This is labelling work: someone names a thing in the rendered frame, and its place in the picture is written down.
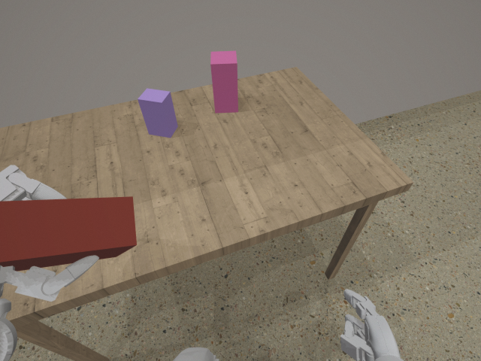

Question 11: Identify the robot right hand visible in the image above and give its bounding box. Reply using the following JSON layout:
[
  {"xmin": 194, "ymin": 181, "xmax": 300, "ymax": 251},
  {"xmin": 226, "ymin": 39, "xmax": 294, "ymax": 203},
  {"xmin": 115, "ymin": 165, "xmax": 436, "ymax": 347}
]
[{"xmin": 340, "ymin": 289, "xmax": 401, "ymax": 361}]

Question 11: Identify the robot left forearm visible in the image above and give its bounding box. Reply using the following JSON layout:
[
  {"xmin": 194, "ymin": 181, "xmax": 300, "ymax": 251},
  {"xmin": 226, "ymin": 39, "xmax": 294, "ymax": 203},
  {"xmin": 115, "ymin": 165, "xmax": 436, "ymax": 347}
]
[{"xmin": 0, "ymin": 299, "xmax": 17, "ymax": 361}]

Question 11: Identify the sponge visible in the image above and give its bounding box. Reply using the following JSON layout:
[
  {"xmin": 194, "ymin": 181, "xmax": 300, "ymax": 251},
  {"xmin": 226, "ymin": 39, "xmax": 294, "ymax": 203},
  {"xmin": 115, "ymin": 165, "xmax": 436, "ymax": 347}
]
[{"xmin": 0, "ymin": 196, "xmax": 137, "ymax": 271}]

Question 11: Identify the robot left hand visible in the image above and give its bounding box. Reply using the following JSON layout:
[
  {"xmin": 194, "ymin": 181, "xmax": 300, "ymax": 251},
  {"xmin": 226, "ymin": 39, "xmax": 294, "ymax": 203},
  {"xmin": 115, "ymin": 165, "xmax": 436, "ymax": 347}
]
[{"xmin": 0, "ymin": 165, "xmax": 99, "ymax": 302}]

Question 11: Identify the table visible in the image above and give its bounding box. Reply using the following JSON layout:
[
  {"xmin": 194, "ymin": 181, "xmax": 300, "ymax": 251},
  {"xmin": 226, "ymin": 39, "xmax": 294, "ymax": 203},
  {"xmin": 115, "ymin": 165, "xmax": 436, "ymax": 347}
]
[{"xmin": 0, "ymin": 67, "xmax": 413, "ymax": 361}]

